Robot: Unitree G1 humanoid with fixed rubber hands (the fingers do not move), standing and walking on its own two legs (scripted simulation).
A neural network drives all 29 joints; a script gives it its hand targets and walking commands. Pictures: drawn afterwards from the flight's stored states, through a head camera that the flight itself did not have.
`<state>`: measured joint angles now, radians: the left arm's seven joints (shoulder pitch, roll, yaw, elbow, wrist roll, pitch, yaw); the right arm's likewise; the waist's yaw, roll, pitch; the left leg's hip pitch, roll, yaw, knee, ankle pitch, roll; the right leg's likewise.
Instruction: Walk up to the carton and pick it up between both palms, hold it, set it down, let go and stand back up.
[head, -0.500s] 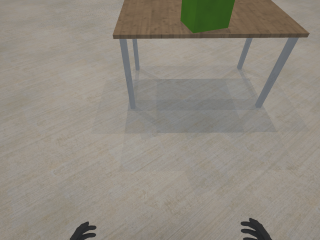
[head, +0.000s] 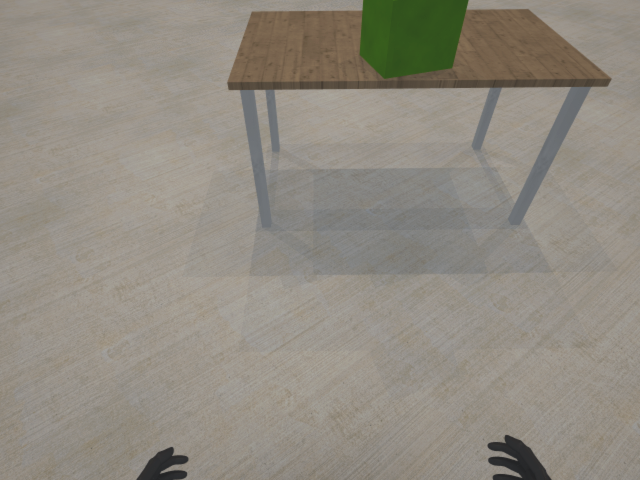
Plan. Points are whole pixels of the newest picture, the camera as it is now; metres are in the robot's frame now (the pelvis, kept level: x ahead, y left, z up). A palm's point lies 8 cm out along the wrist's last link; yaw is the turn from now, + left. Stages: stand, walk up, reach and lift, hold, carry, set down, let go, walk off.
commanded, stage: stand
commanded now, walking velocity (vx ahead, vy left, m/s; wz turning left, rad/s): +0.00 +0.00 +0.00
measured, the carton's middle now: (409, 26) +1.42 -0.27 +0.04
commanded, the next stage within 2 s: walk up in 1.82 s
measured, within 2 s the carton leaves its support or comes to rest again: neither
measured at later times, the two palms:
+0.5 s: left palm out of the picture +0.12 +0.24 -0.09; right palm out of the picture +0.14 -0.25 -0.08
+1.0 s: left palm out of the picture +0.11 +0.25 -0.10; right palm out of the picture +0.13 -0.25 -0.08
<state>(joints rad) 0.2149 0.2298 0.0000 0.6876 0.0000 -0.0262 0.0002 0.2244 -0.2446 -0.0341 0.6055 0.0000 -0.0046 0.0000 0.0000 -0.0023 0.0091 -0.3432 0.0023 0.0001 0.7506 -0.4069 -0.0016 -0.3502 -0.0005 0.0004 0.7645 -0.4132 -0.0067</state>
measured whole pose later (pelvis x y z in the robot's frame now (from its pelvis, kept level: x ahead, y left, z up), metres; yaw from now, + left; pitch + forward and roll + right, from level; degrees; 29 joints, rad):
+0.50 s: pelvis +0.00 +0.00 +0.00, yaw +0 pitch -2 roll +0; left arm 0.21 0.24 0.00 0.73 0.00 -0.03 0.00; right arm 0.22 -0.25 -0.03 0.61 0.00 -0.01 0.00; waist 0.00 0.00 0.01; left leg -0.32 0.00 0.00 0.75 -0.41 0.00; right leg -0.32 0.00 0.00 0.76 -0.41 -0.01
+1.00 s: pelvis -0.01 +0.00 +0.00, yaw +0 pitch -3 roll +0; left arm 0.21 0.24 0.00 0.78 0.00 -0.03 0.00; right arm 0.22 -0.26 -0.03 0.65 0.00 -0.01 0.00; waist 0.00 0.00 0.01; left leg -0.30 0.00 0.00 0.75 -0.40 0.00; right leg -0.31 0.00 0.00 0.76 -0.41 -0.01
